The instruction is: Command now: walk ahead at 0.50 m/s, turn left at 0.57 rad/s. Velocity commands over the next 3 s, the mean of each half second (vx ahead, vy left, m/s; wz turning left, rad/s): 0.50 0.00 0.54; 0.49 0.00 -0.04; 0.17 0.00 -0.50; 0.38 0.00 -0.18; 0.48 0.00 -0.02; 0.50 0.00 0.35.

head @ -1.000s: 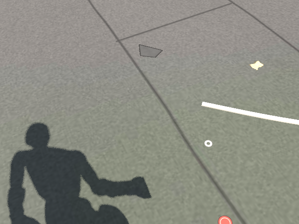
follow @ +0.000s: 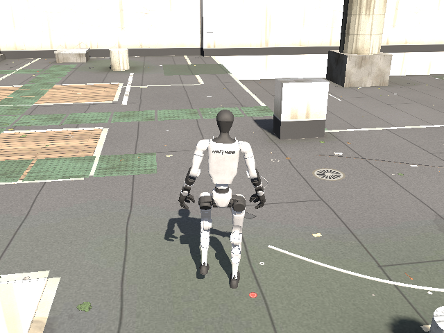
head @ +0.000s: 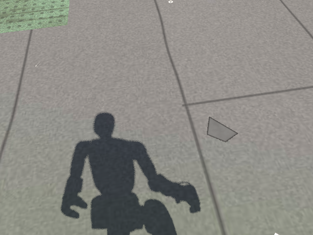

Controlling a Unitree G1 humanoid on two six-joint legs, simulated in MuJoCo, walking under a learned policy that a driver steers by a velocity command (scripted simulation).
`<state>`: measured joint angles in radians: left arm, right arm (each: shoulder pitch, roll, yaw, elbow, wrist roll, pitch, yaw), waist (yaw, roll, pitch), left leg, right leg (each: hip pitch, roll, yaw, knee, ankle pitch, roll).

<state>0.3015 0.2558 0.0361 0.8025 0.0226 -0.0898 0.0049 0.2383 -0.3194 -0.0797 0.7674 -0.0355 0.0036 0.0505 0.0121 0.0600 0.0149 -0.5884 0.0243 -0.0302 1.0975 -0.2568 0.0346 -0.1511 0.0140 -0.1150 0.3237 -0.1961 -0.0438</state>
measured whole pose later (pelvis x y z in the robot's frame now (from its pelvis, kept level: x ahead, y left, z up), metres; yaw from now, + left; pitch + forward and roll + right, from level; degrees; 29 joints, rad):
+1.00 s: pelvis +0.54 +0.10 -0.01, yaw +13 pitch +0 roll +0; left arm 0.26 0.27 0.05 0.82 0.01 -0.04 -0.02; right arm 0.27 -0.27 -0.02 0.81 -0.04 -0.07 0.00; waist -0.01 0.03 0.06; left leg -0.39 -0.01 -0.01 1.17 -0.34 0.03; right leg -0.29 0.10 -0.02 0.44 -0.15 -0.11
